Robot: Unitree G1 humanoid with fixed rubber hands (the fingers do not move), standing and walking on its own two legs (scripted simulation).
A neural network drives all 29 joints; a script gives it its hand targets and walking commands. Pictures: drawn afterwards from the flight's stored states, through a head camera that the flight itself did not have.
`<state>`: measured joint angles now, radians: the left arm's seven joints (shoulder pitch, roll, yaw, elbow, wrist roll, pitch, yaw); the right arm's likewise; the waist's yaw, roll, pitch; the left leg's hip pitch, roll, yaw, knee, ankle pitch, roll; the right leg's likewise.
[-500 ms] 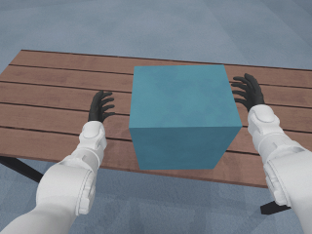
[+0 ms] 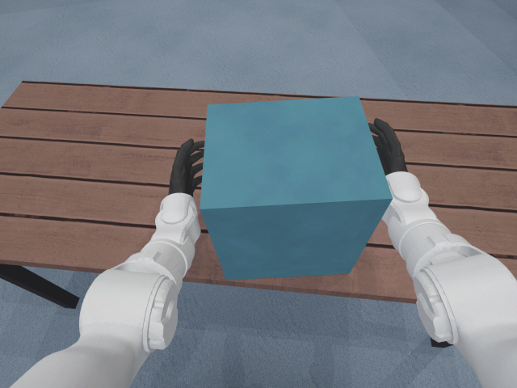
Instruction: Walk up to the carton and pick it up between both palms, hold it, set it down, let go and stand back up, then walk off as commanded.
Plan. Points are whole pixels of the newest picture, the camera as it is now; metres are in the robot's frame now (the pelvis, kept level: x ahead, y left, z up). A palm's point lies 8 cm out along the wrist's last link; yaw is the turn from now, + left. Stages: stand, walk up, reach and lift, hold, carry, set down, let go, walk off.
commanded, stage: reach and lift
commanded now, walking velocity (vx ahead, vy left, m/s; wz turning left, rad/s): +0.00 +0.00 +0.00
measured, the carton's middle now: (285, 197) +0.44 +0.00 +0.00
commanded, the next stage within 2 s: none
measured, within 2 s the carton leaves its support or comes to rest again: leaves its support in 1.42 s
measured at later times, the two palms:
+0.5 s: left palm (179, 193) +0.42 +0.17 +0.03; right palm (383, 173) +0.45 -0.15 +0.05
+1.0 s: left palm (176, 202) +0.40 +0.17 +0.03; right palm (385, 183) +0.43 -0.15 +0.06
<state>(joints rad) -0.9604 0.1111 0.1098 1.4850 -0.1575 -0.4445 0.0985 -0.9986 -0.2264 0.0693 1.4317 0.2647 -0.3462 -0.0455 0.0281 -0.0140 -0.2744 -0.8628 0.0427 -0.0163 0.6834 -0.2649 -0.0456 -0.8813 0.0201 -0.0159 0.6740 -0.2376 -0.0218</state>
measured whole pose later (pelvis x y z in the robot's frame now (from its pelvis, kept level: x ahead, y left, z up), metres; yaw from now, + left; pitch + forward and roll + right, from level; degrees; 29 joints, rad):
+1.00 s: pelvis +0.02 +0.01 +0.03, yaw +0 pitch +16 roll +0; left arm -0.74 0.02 0.45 1.28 0.22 -0.49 0.10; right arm -0.81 -0.07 -0.50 1.26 -0.34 -0.39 -0.03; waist 0.01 -0.01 -0.12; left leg -0.53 0.04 0.01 0.45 -0.20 -0.03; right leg -0.54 0.02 -0.01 0.42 -0.16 -0.01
